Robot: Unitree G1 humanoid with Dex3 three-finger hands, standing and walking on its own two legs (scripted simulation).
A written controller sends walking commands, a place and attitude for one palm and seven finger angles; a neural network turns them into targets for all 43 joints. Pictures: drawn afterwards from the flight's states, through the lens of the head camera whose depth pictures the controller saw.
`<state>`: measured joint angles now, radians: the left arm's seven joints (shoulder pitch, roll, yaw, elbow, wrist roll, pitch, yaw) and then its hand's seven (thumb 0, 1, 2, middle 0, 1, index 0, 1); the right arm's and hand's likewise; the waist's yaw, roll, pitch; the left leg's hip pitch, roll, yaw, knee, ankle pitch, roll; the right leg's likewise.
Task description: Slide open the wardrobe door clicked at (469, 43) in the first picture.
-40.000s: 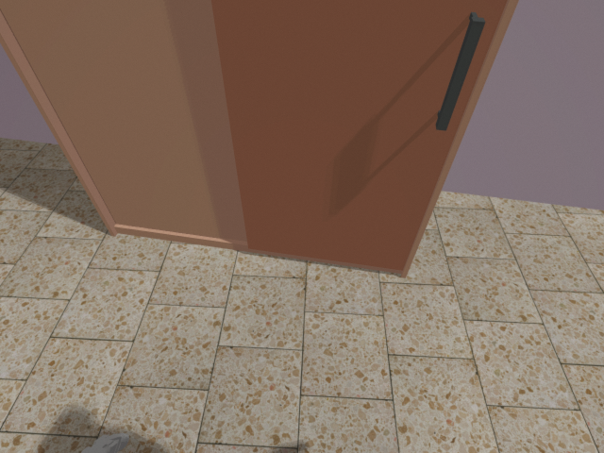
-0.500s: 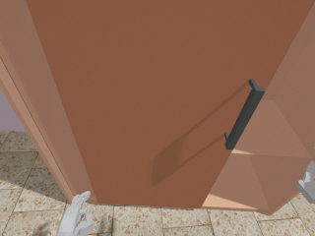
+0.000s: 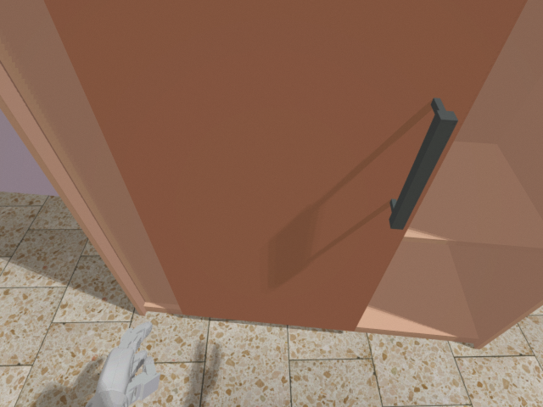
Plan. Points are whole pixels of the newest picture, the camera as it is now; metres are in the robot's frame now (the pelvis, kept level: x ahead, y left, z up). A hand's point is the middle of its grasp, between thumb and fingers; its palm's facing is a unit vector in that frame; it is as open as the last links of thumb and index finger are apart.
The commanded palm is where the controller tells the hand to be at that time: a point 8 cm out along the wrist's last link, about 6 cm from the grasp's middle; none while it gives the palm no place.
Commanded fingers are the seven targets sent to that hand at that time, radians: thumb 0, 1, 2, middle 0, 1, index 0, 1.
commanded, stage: step back with the hand held close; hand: right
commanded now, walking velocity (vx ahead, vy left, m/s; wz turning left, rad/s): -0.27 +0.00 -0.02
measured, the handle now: (414, 170) +0.49 -0.23 +0.09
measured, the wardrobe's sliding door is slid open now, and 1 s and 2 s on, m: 0.45 0.45 0.45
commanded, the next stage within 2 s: stop stepping back and stand still in 0.66 s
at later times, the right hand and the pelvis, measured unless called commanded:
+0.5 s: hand out of the picture +0.11 -0.29 +0.17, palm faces +0.54 +0.73 -0.41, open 7.4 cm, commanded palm +0.05 -0.31 +0.18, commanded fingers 0.00 -0.90 -0.90 0.20 0.30 0.20 0.30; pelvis -0.07 +0.00 -0.01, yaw -4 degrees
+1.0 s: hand out of the picture +0.01 -0.28 +0.17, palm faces +0.43 +0.82 -0.36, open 7.4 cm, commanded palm -0.04 -0.31 +0.18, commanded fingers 0.00 -0.90 -0.90 0.20 0.30 0.20 0.30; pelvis -0.19 -0.02 +0.00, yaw +2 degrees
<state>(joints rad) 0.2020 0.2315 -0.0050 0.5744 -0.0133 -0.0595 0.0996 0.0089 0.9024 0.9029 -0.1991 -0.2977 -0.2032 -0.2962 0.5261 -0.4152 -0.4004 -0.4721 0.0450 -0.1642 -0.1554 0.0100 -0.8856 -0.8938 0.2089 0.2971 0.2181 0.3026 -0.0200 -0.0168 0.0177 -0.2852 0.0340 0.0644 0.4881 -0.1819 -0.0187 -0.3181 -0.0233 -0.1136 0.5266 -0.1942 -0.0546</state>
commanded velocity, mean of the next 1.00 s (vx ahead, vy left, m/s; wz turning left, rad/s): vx -0.19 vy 0.01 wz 0.03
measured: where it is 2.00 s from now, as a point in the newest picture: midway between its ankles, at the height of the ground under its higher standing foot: outside the picture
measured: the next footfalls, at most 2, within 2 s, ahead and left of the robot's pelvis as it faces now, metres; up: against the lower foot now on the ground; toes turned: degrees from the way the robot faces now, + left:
left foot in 0.42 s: +0.01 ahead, +0.12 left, +0.00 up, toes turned -7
right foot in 0.66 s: +0.02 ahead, -0.10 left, +0.00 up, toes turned -3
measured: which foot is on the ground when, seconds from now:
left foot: down 0.00-0.34, up 0.36-0.40, down 0.42-0.68, up 0.70-0.92, down 0.94-1.00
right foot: down 0.00-0.54, up 0.56-0.64, down 0.66-0.94, up 0.96-1.00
